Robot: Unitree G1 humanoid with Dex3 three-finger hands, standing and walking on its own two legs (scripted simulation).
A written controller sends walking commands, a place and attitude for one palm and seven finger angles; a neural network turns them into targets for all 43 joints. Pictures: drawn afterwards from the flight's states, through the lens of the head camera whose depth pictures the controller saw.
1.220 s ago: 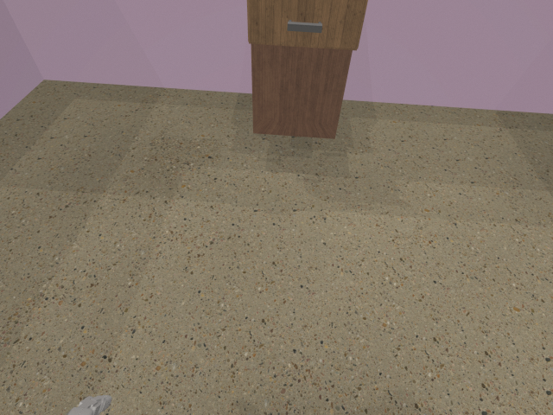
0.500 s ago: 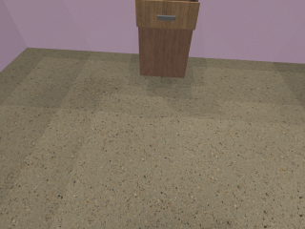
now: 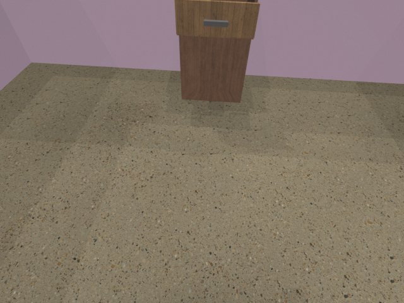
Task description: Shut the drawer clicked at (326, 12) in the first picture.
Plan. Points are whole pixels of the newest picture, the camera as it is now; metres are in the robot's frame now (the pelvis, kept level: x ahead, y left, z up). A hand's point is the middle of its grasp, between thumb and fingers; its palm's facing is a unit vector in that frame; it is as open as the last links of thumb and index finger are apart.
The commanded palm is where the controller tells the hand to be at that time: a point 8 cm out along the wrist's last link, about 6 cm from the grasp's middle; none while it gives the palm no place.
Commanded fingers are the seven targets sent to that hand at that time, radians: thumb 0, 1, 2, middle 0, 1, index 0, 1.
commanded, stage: look at it before walking up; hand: left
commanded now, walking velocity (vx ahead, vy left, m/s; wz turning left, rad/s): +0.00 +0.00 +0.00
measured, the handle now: (215, 21) +1.48 +0.00 -0.03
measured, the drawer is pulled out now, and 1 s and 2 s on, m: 0.28 0.28 0.28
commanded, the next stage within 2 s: walk to a spot facing it in 0.52 s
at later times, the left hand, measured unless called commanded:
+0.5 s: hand out of the picture +0.08 +0.25 -0.16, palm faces -0.03 -0.94 -0.33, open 7.4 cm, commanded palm none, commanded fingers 0.00 0.90 0.90 -0.20 -0.30 -0.20 -0.30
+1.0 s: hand out of the picture +0.06 +0.17 -0.19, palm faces -0.02 -0.98 -0.21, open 7.4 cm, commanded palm none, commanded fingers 0.00 0.90 0.90 -0.20 -0.30 -0.20 -0.30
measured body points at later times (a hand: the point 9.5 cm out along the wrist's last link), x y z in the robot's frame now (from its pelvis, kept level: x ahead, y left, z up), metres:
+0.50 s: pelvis +0.01 +0.00 +0.00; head +0.01 +0.01 +0.45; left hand +0.08 +0.30 -0.13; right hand +0.09 -0.29 -0.13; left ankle +0.00 +0.13 -0.74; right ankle +0.00 -0.12 -0.74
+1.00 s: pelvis +0.08 -0.02 -0.02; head +0.08 -0.02 +0.43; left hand +0.06 +0.22 -0.17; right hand +0.04 -0.26 -0.18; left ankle +0.01 +0.11 -0.71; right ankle +0.01 -0.12 -0.74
